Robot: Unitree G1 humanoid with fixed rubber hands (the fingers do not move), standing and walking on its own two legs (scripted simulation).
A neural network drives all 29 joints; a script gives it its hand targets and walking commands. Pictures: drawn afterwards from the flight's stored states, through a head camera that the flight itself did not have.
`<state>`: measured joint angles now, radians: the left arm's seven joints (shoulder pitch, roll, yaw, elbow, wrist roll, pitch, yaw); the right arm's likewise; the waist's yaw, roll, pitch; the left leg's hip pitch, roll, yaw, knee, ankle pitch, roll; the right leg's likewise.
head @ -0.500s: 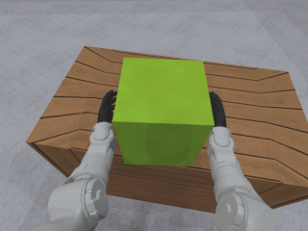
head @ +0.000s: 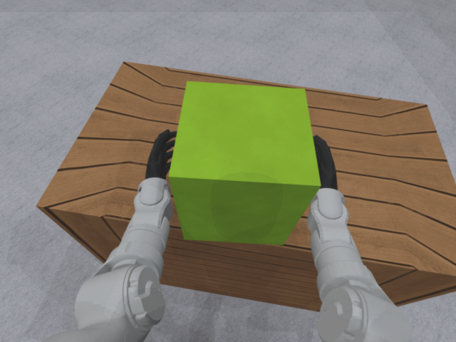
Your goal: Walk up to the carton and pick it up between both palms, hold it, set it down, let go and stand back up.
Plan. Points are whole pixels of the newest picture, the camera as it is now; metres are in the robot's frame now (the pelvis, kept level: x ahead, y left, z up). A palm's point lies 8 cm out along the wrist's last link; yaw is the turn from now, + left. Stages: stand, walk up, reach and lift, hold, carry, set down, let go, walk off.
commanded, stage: reach and lift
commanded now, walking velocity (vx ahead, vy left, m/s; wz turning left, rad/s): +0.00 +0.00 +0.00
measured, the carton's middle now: (239, 170) +0.43 +0.01 +0.01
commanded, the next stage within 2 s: none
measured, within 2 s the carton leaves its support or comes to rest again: leaves its support in 1.26 s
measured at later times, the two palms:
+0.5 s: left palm (157, 175) +0.40 +0.16 +0.02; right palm (324, 183) +0.39 -0.14 +0.04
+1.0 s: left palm (154, 180) +0.39 +0.16 +0.02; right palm (322, 188) +0.38 -0.14 +0.04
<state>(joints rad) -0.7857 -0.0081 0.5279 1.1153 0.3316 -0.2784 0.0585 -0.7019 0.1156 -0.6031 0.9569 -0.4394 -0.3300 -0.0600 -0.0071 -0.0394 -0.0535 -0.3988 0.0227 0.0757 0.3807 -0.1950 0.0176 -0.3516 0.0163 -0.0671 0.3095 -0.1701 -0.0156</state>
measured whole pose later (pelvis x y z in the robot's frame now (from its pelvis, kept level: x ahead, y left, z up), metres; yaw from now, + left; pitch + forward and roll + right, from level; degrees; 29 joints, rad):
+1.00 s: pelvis -0.01 +0.00 +0.00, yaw +1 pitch +17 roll -2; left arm -0.78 0.05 0.32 1.23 0.14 -0.38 0.11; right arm -0.71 0.02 -0.40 1.18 -0.23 -0.52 -0.14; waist -0.02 -0.05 -0.16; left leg -0.52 0.03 0.06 0.40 -0.17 0.02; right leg -0.45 0.02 -0.09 0.29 -0.13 -0.02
